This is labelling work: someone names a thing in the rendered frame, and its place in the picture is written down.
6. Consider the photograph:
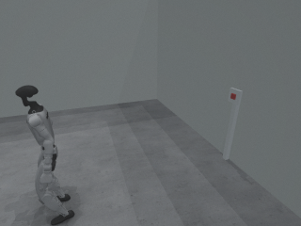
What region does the button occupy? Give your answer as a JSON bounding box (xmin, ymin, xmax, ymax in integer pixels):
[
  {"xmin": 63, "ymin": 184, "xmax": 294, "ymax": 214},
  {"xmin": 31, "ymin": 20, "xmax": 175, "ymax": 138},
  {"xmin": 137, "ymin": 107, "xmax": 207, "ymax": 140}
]
[{"xmin": 230, "ymin": 93, "xmax": 236, "ymax": 100}]

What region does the left robot forearm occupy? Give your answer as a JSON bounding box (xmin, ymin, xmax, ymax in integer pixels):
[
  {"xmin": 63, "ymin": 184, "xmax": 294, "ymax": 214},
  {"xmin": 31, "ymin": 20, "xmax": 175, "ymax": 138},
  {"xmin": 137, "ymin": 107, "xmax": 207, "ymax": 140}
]
[{"xmin": 42, "ymin": 140, "xmax": 55, "ymax": 173}]

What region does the robot left upper arm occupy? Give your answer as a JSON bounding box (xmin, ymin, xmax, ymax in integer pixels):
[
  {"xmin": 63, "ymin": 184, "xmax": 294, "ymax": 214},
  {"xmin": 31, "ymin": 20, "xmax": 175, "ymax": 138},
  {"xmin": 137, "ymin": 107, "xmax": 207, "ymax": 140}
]
[{"xmin": 28, "ymin": 114, "xmax": 55, "ymax": 146}]

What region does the panel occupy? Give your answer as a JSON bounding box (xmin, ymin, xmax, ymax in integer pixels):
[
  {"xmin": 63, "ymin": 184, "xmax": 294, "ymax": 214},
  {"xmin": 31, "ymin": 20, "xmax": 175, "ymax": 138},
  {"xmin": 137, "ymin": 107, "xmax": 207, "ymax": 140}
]
[{"xmin": 222, "ymin": 88, "xmax": 243, "ymax": 160}]

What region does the right robot shin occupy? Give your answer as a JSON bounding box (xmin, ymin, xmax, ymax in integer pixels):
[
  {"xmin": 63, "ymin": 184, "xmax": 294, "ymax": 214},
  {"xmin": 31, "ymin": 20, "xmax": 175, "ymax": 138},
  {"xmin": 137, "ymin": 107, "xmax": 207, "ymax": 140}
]
[{"xmin": 48, "ymin": 171, "xmax": 65, "ymax": 199}]

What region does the robot left thigh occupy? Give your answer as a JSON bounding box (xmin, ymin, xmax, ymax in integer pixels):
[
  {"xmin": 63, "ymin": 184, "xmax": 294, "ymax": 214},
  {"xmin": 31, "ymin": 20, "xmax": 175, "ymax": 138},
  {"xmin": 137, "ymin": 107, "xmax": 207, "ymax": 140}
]
[{"xmin": 35, "ymin": 156, "xmax": 56, "ymax": 201}]

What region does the robot left hand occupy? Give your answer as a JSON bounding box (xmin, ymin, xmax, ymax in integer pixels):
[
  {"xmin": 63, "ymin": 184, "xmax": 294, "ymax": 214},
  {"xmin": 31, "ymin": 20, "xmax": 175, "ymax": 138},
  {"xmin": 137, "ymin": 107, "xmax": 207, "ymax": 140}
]
[{"xmin": 40, "ymin": 172, "xmax": 53, "ymax": 192}]

